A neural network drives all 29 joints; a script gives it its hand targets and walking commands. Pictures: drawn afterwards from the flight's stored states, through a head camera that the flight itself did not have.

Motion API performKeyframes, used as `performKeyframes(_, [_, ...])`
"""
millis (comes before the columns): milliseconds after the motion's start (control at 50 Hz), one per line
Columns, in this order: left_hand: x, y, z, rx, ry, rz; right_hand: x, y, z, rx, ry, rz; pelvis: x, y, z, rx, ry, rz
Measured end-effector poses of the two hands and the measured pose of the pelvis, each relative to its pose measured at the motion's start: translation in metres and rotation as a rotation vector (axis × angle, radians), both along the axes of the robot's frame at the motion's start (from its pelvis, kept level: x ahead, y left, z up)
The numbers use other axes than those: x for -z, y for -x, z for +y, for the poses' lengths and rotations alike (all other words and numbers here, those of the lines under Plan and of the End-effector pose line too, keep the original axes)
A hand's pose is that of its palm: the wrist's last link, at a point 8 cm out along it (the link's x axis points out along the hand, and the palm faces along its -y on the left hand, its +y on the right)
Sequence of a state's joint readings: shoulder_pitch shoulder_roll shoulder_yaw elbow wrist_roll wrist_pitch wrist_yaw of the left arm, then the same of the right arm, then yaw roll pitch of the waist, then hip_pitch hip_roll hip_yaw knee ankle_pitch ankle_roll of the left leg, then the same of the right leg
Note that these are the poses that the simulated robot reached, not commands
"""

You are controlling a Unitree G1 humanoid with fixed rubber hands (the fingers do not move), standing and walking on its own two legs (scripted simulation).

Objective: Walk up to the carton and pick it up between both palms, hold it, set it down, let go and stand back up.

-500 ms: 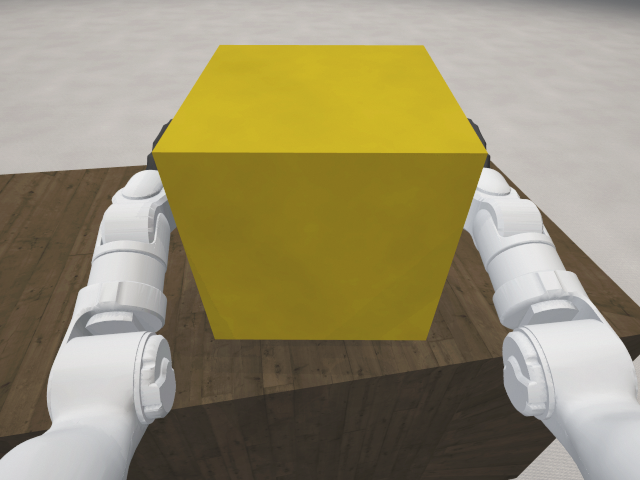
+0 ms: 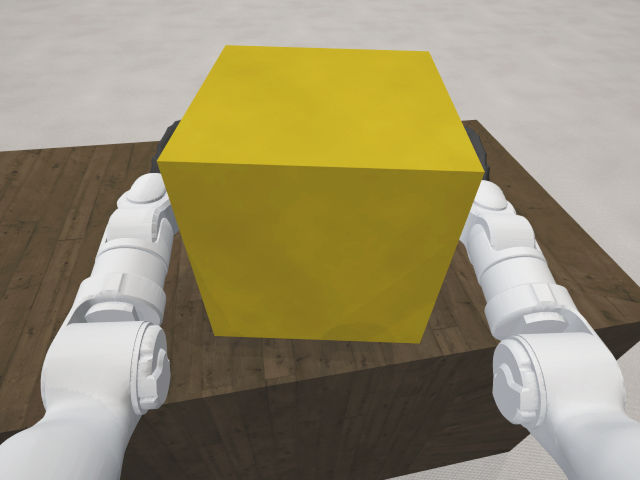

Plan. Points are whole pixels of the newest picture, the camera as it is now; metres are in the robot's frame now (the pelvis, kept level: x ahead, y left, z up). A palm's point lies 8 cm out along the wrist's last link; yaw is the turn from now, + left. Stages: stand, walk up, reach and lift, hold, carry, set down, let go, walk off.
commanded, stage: set down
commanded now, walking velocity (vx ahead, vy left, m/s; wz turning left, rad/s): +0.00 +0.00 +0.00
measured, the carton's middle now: (322, 193) +0.45 -0.03 +0.14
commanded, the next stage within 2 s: none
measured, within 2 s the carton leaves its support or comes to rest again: rests again in 1.32 s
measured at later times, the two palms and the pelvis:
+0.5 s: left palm (180, 189) +0.47 +0.16 +0.15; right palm (460, 206) +0.40 -0.21 +0.15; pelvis +0.01 +0.00 +0.00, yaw -1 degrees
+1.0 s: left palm (179, 201) +0.46 +0.16 +0.14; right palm (458, 219) +0.39 -0.21 +0.13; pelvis +0.01 +0.00 +0.00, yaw -1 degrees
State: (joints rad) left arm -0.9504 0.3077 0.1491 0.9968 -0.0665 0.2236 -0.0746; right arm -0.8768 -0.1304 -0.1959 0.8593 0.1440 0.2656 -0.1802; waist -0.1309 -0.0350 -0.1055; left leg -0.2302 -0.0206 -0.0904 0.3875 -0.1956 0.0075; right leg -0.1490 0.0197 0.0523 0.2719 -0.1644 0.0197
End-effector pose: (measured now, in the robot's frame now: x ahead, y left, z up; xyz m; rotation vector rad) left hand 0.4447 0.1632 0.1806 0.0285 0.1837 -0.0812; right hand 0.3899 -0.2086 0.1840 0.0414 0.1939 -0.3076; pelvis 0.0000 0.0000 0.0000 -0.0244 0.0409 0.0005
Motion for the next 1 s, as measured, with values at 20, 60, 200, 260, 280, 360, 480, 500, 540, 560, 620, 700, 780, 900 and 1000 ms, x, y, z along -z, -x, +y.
performKeyframes(20, [0.001, -0.001, 0.0, 0.002, 0.0, 0.001, 0.002, -0.001, 0.0, 0.002, 0.0, 0.0, 0.0, -0.001, 0.0, 0.0, 0.0, 0.003])
performKeyframes(60, [0.004, -0.003, -0.001, 0.005, -0.001, 0.001, 0.005, -0.002, 0.0, 0.005, -0.001, 0.001, 0.0, -0.002, 0.001, 0.001, 0.001, 0.009])
performKeyframes(200, [0.013, -0.011, -0.002, 0.017, 0.001, 0.009, 0.015, -0.005, -0.002, 0.017, -0.006, 0.005, 0.0, -0.005, 0.002, 0.004, 0.001, 0.023])
performKeyframes(260, [0.017, -0.014, -0.003, 0.026, 0.003, 0.012, 0.02, -0.006, -0.002, 0.022, -0.006, 0.007, 0.001, -0.007, 0.002, 0.006, 0.001, 0.03])
performKeyframes(280, [0.018, -0.015, -0.004, 0.03, 0.003, 0.013, 0.021, -0.006, -0.002, 0.023, -0.006, 0.007, 0.001, -0.007, 0.002, 0.006, 0.001, 0.032])
performKeyframes(360, [0.024, -0.018, -0.004, 0.034, 0.002, 0.019, 0.028, -0.007, -0.003, 0.029, -0.008, 0.01, 0.001, -0.009, 0.003, 0.009, 0.0, 0.04])
performKeyframes(480, [0.031, -0.021, -0.004, 0.041, 0.001, 0.027, 0.037, -0.008, -0.002, 0.036, -0.012, 0.016, 0.001, -0.011, 0.003, 0.012, -0.001, 0.054])
performKeyframes(500, [0.032, -0.021, -0.004, 0.041, 0.0, 0.027, 0.038, -0.008, -0.002, 0.037, -0.012, 0.016, 0.001, -0.011, 0.003, 0.012, -0.001, 0.057])
performKeyframes(540, [0.033, -0.022, -0.004, 0.043, 0.0, 0.027, 0.04, -0.008, -0.002, 0.038, -0.013, 0.016, 0.001, -0.012, 0.002, 0.013, -0.001, 0.061])
performKeyframes(560, [0.034, -0.022, -0.004, 0.043, 0.0, 0.027, 0.041, -0.008, -0.002, 0.038, -0.013, 0.016, 0.001, -0.012, 0.002, 0.013, -0.001, 0.063])
performKeyframes(620, [0.036, -0.022, -0.004, 0.044, -0.001, 0.028, 0.043, -0.008, -0.002, 0.039, -0.013, 0.016, 0.001, -0.012, 0.002, 0.013, -0.001, 0.067])
performKeyframes(700, [0.038, -0.022, -0.003, 0.043, -0.002, 0.03, 0.046, -0.008, -0.001, 0.038, -0.015, 0.018, 0.001, -0.012, 0.001, 0.013, -0.002, 0.068])
performKeyframes(780, [0.039, -0.02, -0.003, 0.043, -0.001, 0.033, 0.048, -0.006, -0.001, 0.038, -0.015, 0.02, 0.001, -0.01, 0.0, 0.012, -0.003, 0.067])
performKeyframes(900, [0.042, -0.016, -0.002, 0.042, -0.002, 0.035, 0.051, -0.003, 0.0, 0.032, -0.015, 0.019, 0.001, -0.008, -0.001, 0.011, -0.004, 0.065])
performKeyframes(1000, [0.044, -0.012, -0.001, 0.042, -0.001, 0.038, 0.054, 0.001, 0.001, 0.033, -0.015, 0.02, 0.001, -0.005, -0.001, 0.011, -0.006, 0.062])
